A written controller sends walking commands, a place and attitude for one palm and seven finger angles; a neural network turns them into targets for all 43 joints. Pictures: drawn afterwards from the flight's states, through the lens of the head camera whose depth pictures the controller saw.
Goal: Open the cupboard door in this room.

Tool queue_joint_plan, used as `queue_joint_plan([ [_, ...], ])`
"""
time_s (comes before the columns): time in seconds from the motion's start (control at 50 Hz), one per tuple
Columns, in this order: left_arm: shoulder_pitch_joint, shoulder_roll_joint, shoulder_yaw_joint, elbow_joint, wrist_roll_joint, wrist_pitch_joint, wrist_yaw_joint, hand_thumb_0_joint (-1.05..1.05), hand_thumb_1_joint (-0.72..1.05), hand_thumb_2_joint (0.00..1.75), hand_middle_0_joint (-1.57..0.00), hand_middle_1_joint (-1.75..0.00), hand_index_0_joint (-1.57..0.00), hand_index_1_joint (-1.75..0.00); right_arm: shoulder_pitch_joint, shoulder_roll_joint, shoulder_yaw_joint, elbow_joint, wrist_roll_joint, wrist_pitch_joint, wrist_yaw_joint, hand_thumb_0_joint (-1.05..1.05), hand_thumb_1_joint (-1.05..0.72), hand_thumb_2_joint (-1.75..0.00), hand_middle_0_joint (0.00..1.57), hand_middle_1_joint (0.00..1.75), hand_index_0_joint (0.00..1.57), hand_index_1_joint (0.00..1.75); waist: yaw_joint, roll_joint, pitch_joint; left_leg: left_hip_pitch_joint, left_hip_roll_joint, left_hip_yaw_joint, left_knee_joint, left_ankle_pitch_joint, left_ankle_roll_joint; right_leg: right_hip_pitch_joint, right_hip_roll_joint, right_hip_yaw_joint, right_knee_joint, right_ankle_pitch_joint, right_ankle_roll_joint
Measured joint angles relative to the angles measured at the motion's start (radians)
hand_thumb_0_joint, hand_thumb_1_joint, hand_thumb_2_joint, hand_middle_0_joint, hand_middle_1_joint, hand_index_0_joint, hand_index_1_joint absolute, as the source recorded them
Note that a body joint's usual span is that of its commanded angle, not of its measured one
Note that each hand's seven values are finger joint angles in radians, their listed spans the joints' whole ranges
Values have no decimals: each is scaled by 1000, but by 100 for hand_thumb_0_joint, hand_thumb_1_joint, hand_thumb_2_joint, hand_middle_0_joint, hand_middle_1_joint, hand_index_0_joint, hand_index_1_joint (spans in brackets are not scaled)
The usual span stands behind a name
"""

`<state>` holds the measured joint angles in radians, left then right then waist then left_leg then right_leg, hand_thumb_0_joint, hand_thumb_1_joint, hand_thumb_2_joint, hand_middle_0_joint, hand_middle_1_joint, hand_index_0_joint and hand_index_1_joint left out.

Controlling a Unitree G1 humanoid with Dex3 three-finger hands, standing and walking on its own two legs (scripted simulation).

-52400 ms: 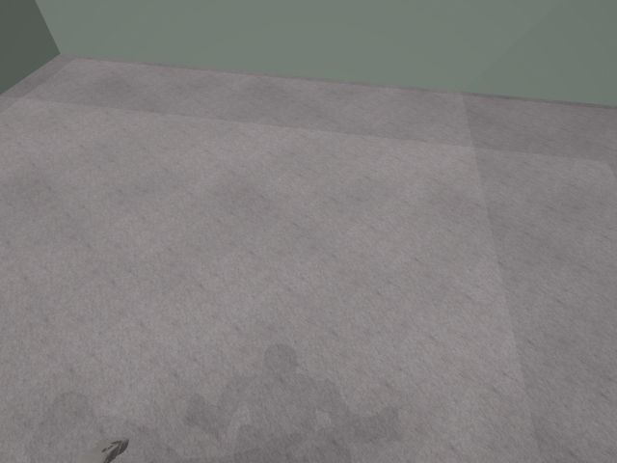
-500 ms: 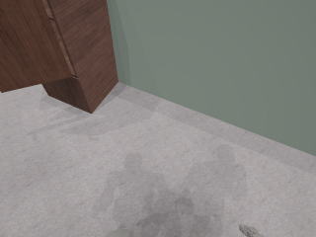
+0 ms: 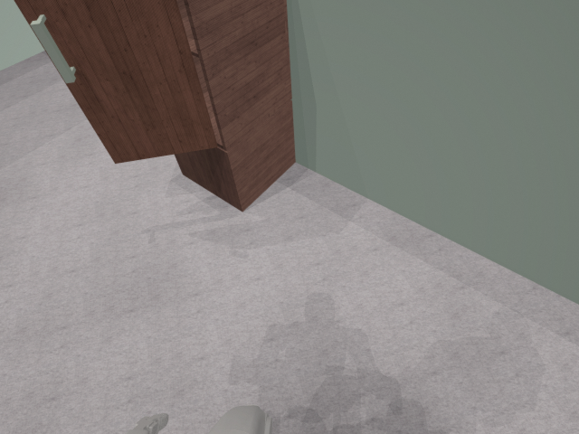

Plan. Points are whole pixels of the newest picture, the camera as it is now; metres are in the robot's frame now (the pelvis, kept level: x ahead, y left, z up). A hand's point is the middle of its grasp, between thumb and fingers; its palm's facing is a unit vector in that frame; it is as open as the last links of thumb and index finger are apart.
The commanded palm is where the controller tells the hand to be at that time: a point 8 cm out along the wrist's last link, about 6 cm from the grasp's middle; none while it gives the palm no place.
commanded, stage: turn to face it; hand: left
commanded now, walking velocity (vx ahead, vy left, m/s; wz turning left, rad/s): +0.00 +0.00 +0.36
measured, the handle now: (56, 49) +0.97 +0.64 +0.05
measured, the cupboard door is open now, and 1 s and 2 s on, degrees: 48 48 48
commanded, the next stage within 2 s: take the last steps up to it in 0.16 s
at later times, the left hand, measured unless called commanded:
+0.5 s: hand out of the picture +0.01 +0.25 -0.17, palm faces +0.23 -0.95 -0.21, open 7.4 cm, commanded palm none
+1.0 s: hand out of the picture +0.02 +0.23 -0.16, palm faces +0.37 -0.91 -0.20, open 7.3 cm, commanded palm none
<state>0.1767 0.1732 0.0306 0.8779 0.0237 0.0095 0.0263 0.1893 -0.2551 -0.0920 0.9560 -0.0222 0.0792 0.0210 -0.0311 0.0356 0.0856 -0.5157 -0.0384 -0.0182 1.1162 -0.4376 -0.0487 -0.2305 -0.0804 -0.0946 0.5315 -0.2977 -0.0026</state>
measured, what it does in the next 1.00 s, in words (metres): walks ahead, turning left: left foot, then right foot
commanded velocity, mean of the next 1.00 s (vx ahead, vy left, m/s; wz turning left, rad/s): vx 0.23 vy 0.11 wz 0.19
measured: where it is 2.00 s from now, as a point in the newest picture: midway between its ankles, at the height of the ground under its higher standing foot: (232, 352)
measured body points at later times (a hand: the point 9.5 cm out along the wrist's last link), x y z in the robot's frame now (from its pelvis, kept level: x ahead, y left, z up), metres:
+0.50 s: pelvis +0.01 +0.04 +0.01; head +0.04 +0.06 +0.45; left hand +0.00 +0.30 -0.15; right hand +0.13 -0.17 -0.14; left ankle -0.01 +0.13 -0.74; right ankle +0.01 -0.11 -0.67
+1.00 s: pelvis +0.12 +0.09 +0.01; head +0.16 +0.08 +0.45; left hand +0.00 +0.28 -0.14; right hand +0.24 -0.13 -0.15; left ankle +0.16 +0.27 -0.68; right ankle +0.07 -0.07 -0.74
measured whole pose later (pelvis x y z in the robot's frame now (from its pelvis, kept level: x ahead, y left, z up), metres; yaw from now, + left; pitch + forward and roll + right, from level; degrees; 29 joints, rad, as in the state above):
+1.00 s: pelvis +0.12 +0.09 +0.01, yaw +18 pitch +1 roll +2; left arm 0.40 0.13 0.03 1.10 0.03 -0.07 0.01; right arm 0.21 -0.22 -0.07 1.04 -0.03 0.03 0.04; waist 0.03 0.01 0.05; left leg -0.58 0.09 0.06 0.85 -0.15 -0.05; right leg 0.00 -0.14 -0.19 0.31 -0.31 0.07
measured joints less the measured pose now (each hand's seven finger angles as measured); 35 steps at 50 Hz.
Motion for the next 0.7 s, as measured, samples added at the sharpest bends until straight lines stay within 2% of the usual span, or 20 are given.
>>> queue_joint_plan([
  [0.06, 24, -7, -3, 15, 3, 0, -1, 1, 90, 90, -20, -30, -20, -30, -6, 3, 2, 2, 2, 3, 4, 1, -91, -90, 19, 30, 20, 30, 1, -22, -1, 18, 32, 27, -21, 17, -13, 24, -22, -33, -29, 8, 3],
  [0.18, 61, 11, 8, 42, 12, -10, -5, 0, 91, 90, -20, -30, -21, -30, -45, 17, 18, 9, 8, -7, 1, 1, -91, -90, 19, 30, 20, 30, 38, -61, 8, 146, 51, 67, -318, -14, -7, 24, -58, -88, 1, -16, 21],
  [0.24, 87, 30, 17, 63, 6, -5, -8, 0, 91, 90, -20, -30, -21, -30, -66, 22, 29, -1, 9, -27, -1, 1, -91, -90, 19, 30, 20, 30, 49, -68, 3, 238, 47, 86, -522, 114, 11, 1, -69, -112, 65, -51, 43],
  [0.26, 90, 41, 21, 72, 1, 2, -9, 0, 91, 90, -20, -30, -20, -30, -74, 28, 31, -2, 6, -38, -3, 1, -91, -90, 19, 30, 20, 30, 51, -78, 2, 241, 38, 87, -541, 144, 61, -18, -79, -109, 106, -67, 51],
  [0.3, 87, 61, 27, 92, -5, 27, -5, 1, 91, 90, -20, -30, -20, -30, -88, 46, 40, -8, 0, -49, -8, 1, -91, -90, 19, 30, 20, 30, 62, -98, 8, 230, 28, 89, -514, 128, 96, -72, -69, -44, 239, -196, 56],
  [0.34, 83, 69, 31, 111, -1, 46, -5, 1, 91, 90, -20, -30, -20, -30, -87, 59, 51, -14, -7, -58, -17, 1, -91, -90, 19, 30, 20, 30, 66, -97, 1, 238, 30, 85, -529, 123, 99, -130, -43, 5, 384, -236, 52],
  [0.38, 74, 71, 35, 124, 3, 51, -15, 1, 91, 90, -20, -30, -20, -30, -73, 67, 58, -17, -8, -68, -25, 1, -91, -90, 19, 30, 20, 30, 64, -85, -10, 252, 30, 74, -570, 143, 96, -177, -25, 33, 491, -202, 47],
  [0.44, 62, 64, 37, 124, 6, 36, -31, 1, 91, 90, -20, -30, -20, -30, -40, 75, 65, -8, -6, -83, -28, 1, -90, -90, 20, 30, 20, 30, 63, -66, -25, 281, 23, 59, -640, 179, 103, -214, -16, 49, 540, -141, 43],
  [0.52, 42, 47, 33, 113, 7, 20, -42, 1, 91, 90, -20, -30, -20, -30, 17, 77, 62, 16, -5, -94, -30, 0, -91, -90, 20, 30, 21, 30, 50, -43, -43, 314, 9, 41, -699, 203, 107, -210, -13, 45, 447, -119, 43],
  [0.62, 13, 22, 26, 97, 6, 3, -48, 1, 91, 90, -20, -30, -20, -30, 82, 59, 52, 54, -9, -83, -23, 0, -92, -90, 20, 30, 21, 30, 28, -22, -50, 333, -9, 33, -686, 177, 100, -135, 4, 21, 200, -103, 37],
  [0.66, 14, 17, 24, 84, 8, -16, -49, 1, 91, 90, -20, -30, -20, -30, 114, 54, 49, 68, -5, -77, -21, 1, -91, -90, 20, 30, 21, 30, 26, -23, -56, 315, -21, 31, -617, 131, 92, -63, 12, 8, 54, -70, 29],
  [0.7, 11, -1, 23, 83, 11, -38, -40, 1, 91, 90, -20, -30, -20, -30, 129, 42, 41, 90, -1, -63, -18, 1, -91, -90, 20, 30, 20, 30, 30, -2, -50, 249, -16, 22, -431, 9, 84, -51, 15, -9, 59, -20, 2],
])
